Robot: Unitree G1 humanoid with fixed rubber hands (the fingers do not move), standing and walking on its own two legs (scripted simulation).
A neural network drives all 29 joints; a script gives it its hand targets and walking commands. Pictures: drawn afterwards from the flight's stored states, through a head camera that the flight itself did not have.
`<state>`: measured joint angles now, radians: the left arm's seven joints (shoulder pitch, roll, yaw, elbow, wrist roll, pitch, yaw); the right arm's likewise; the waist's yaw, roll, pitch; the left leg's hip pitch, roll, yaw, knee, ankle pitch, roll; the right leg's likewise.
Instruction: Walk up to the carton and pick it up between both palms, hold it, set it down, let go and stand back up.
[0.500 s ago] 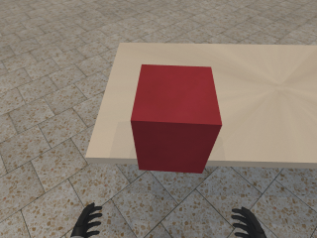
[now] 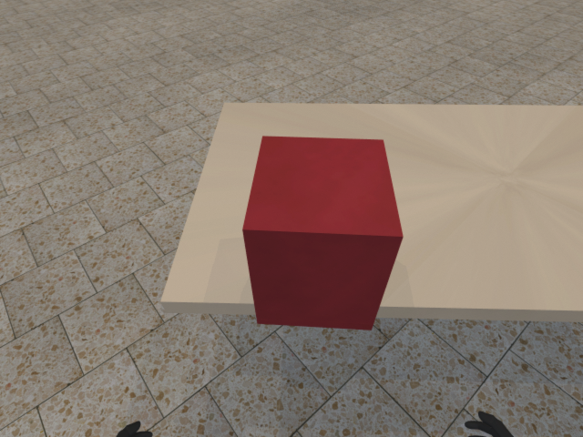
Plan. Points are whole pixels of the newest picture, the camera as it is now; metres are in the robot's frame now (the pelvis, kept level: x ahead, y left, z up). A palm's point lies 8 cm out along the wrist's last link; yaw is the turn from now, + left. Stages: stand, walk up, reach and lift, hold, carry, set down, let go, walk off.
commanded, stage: stand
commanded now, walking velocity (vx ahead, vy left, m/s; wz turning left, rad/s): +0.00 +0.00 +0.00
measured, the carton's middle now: (318, 235) +0.43 -0.01 +0.02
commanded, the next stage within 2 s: none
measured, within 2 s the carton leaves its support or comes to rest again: neither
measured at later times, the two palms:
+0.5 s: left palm out of the picture +0.06 +0.28 -0.11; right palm out of the picture +0.07 -0.27 -0.11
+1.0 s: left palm out of the picture +0.03 +0.28 -0.11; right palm out of the picture +0.05 -0.28 -0.12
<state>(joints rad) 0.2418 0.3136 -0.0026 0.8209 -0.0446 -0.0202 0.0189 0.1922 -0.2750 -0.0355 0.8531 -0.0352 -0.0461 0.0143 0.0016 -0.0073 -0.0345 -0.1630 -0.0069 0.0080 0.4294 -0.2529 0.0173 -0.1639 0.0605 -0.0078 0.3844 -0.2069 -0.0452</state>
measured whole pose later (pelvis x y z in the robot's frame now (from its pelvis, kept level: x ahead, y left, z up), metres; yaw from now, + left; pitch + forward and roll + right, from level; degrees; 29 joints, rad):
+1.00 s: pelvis -0.03 +0.00 +0.00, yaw +0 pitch -3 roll +0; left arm 0.24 0.31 0.00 0.99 -0.04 -0.03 0.02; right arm 0.19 -0.29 -0.04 1.02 -0.02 -0.04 0.01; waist 0.00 0.02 -0.03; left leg -0.16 -0.01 0.01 0.43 -0.21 0.02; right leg -0.16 0.06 -0.01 0.38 -0.17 -0.05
